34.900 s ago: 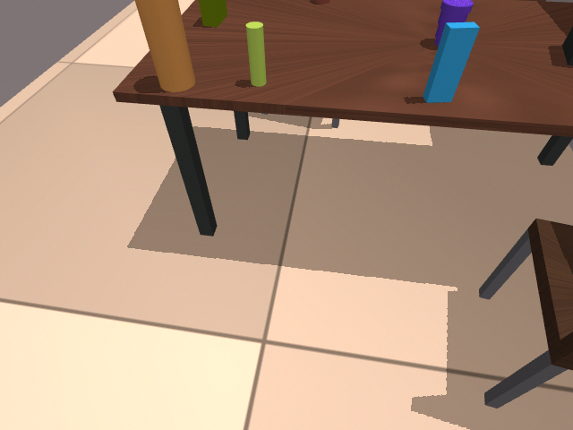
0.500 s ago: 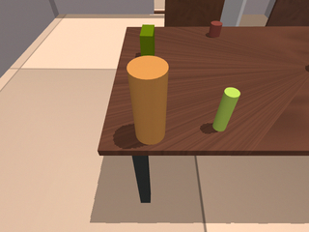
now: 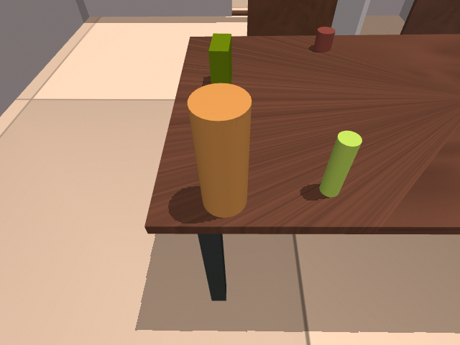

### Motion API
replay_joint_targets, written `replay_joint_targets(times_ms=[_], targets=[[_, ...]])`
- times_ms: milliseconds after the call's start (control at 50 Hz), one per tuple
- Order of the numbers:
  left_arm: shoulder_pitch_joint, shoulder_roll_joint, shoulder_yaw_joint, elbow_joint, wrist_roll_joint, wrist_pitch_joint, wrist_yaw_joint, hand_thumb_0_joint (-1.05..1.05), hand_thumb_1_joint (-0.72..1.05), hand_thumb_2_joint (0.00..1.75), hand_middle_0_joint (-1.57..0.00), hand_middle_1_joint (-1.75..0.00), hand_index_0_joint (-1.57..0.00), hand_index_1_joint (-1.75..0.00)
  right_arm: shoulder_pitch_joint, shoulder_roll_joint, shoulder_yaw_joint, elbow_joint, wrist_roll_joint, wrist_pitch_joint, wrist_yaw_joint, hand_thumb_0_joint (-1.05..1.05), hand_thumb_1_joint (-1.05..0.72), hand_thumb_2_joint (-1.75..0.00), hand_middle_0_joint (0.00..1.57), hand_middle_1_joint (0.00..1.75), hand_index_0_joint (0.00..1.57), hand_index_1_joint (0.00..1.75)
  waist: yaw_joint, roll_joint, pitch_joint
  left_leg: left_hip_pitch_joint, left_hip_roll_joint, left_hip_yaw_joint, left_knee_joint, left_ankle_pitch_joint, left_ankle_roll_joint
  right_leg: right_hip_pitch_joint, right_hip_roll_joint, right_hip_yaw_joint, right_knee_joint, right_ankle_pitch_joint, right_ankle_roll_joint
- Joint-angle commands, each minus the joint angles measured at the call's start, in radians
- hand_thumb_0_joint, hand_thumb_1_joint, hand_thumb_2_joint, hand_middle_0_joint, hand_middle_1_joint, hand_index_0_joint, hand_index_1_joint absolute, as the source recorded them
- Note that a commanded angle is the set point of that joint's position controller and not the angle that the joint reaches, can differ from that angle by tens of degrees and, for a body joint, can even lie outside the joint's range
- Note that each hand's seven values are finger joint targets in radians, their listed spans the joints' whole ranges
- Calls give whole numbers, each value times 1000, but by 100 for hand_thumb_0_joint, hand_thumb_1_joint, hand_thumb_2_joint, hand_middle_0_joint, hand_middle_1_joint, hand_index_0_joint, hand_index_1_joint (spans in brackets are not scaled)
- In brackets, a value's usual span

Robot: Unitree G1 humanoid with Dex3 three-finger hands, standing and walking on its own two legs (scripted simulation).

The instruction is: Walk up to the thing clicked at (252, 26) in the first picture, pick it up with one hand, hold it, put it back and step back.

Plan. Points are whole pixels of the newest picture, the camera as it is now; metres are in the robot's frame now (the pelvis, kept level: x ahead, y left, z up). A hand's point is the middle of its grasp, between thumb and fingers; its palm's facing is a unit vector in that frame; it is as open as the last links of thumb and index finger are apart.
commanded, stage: stand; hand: right
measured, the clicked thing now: (338, 166) +0.47 -0.21 +0.03
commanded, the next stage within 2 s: step back in 0.74 s
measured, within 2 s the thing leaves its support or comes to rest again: neither
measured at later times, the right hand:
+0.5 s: hand out of the picture +0.07 -0.25 -0.16, palm faces -0.04 +0.94 -0.34, open 7.4 cm
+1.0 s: hand out of the picture +0.03 -0.25 -0.17, palm faces -0.04 +0.91 -0.41, open 7.4 cm
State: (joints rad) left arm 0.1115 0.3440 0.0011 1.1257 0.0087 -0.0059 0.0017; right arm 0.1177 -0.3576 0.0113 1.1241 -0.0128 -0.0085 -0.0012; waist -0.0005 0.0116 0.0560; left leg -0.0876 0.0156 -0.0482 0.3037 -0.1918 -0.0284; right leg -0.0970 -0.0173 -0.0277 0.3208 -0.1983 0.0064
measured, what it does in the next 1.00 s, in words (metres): shifts its weight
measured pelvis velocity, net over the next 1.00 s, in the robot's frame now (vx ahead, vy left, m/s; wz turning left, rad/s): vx -0.05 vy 0.03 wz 0.01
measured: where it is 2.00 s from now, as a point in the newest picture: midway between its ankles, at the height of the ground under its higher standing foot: outside the picture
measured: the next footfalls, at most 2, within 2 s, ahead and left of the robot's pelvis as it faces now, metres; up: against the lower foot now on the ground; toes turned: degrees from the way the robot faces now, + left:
right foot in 1.46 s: -0.10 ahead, -0.05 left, +0.00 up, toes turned +0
left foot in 1.84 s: -0.19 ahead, +0.20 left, +0.00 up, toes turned -3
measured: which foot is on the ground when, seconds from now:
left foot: down 0.00-1.00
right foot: down 0.00-1.00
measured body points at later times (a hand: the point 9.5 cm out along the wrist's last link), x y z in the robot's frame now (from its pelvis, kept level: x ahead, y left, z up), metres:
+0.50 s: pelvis +0.00 +0.00 +0.00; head +0.02 -0.01 +0.45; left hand +0.07 +0.30 -0.13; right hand +0.07 -0.30 -0.14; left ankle -0.02 +0.14 -0.75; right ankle -0.02 -0.12 -0.75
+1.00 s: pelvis -0.05 +0.03 -0.02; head +0.02 +0.04 +0.42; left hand +0.06 +0.34 -0.15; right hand +0.03 -0.30 -0.14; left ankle -0.07 +0.15 -0.72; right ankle -0.02 -0.12 -0.75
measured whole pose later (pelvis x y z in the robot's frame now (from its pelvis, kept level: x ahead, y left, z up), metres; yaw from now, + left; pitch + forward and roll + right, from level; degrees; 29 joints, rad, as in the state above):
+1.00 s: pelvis -0.05 +0.03 -0.02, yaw +1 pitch -1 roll +0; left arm 0.05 0.37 0.06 0.97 0.03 0.04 0.01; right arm 0.12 -0.41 -0.05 0.97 0.00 0.04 0.01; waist -0.01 -0.01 0.18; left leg -0.32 -0.03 -0.05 0.80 -0.45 0.06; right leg -0.30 -0.07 -0.02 0.56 -0.24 0.03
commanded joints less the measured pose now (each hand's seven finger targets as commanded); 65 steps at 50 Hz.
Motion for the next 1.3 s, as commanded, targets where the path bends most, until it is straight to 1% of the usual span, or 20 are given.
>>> replay_joint_targets(times_ms=[0,300,660,700,720,800,840,860,900,960,980,1000,1020,1040,1060,1080,1140,1160,1220,1280], targets=[[-24,219,41,-57,-3,-21,10,0,90,90,-20,-30,-20,-30,-13,-208,-43,-55,4,-17,-14,0,-90,-90,20,30,20,30,1,-19,-81,-13,105,-58,-24,200,39,35,-114,84,-40,194,-24],[-24,220,46,-65,-1,-27,12,0,90,90,-20,-30,-20,-30,-23,-202,-46,-69,3,-18,-14,0,-90,-90,20,30,20,30,4,-21,-109,9,106,-53,-3,265,37,61,-119,80,-30,291,-27],[-27,222,48,-62,-2,-22,9,0,90,90,-20,-30,-20,-30,-18,-201,-42,-68,3,-17,-14,0,-90,-90,20,30,20,30,4,-9,-79,-6,106,-58,-25,208,39,41,-113,83,-41,197,-29],[-25,219,48,-61,0,-20,8,0,90,90,-20,-30,-20,-30,-17,-206,-45,-67,2,-18,-15,0,-90,-90,20,30,20,30,4,-6,-67,-16,105,-61,-33,178,37,31,-110,81,-44,153,-30],[-30,274,98,-85,-15,-7,12,0,90,90,-20,-30,-20,-30,-49,-255,-70,-83,2,3,-10,0,-90,-90,20,30,20,30,13,-9,65,-117,81,-63,76,303,76,-40,-96,92,43,289,-34],[-7,289,120,-138,-16,6,18,0,90,90,-20,-30,-20,-30,3,-209,-76,-132,18,21,-9,0,-90,-90,20,30,20,30,4,-97,-68,-111,-6,11,324,210,69,-21,-204,171,46,452,-156],[-79,301,125,-196,3,10,21,0,90,90,-20,-30,-20,-30,42,-211,-92,-153,11,42,-6,0,-90,-90,20,30,20,30,-9,-197,-95,-164,-61,8,558,-278,73,-70,-334,277,26,435,-257],[-88,300,128,-216,15,11,22,0,90,90,-20,-30,-20,-30,64,-215,-97,-161,7,50,-4,0,-90,-90,20,30,20,30,-9,-193,-97,-184,-41,-34,629,-356,79,-97,-361,286,44,436,-282],[-137,297,127,-256,20,15,22,0,90,90,-20,-30,-20,-30,100,-224,-107,-181,14,54,2,0,-90,-90,20,30,20,30,-37,-206,-94,-168,-11,-75,623,-360,98,-161,-337,236,97,423,-257],[-153,277,115,-285,20,24,23,0,90,90,-20,-30,-20,-30,134,-210,-112,-191,11,43,0,0,-90,-90,20,30,20,30,-39,-195,-114,-181,-11,-12,414,-210,82,-103,-265,180,201,404,-188],[-144,271,110,-298,13,32,22,0,90,90,-20,-30,-20,-30,140,-210,-115,-193,4,35,-2,0,-90,-90,20,30,20,30,-41,-151,-112,-161,-16,16,260,-74,79,-91,-220,151,271,366,-148],[-118,251,104,-303,2,42,19,0,90,90,-20,-30,-20,-30,136,-217,-119,-197,-4,27,-6,0,-90,-90,20,30,20,30,-36,-54,-105,-135,23,-12,111,207,73,-99,-147,108,362,278,-103],[-109,205,98,-319,-11,50,21,0,90,90,-20,-30,-20,-30,121,-287,-139,-209,-24,23,-10,0,-90,-90,20,30,20,30,-25,143,-102,-81,150,-226,85,490,101,-216,7,63,538,75,-50],[-112,181,97,-323,-11,58,28,0,90,90,-20,-30,-20,-30,128,-330,-147,-220,-30,17,-11,0,-90,-90,20,30,20,30,-30,196,-89,15,237,-363,72,662,160,-386,134,126,640,-412,-39],[-62,197,101,-311,-1,66,36,0,90,90,-20,-30,-20,-30,121,-344,-147,-229,-24,15,-14,0,-90,-90,20,30,20,30,-17,104,-113,1,292,-341,129,745,224,-370,124,189,753,-466,-35],[-50,194,97,-304,0,66,44,0,90,90,-20,-30,-20,-30,96,-367,-151,-250,-16,16,-17,0,-90,-90,20,30,20,30,-32,176,-137,-20,337,-413,103,688,252,-379,130,224,810,-481,-32],[-19,229,108,-285,-11,69,42,0,90,90,-20,-30,-20,-30,-18,-291,-135,-289,-28,17,-33,0,-90,-90,20,30,20,30,24,120,-105,3,207,-195,143,593,209,-427,128,270,897,-312,-30],[8,225,105,-286,-11,68,39,0,90,90,-20,-30,-20,-30,-25,-270,-129,-296,-21,15,-38,0,-90,-90,20,30,20,30,33,128,-107,46,208,-181,160,575,220,-444,126,244,904,-286,-25],[0,214,109,-311,0,57,33,0,90,90,-20,-30,-20,-30,52,-237,-128,-291,-12,16,-43,0,-90,-90,20,30,20,30,-8,108,-115,143,198,-174,187,596,221,-443,115,203,783,-274,7],[-30,210,112,-338,3,45,28,0,90,90,-20,-30,-20,-30,90,-245,-128,-298,-6,19,-45,0,-90,-90,20,30,20,30,-45,103,-86,144,232,-184,194,611,265,-411,95,171,642,-297,21]])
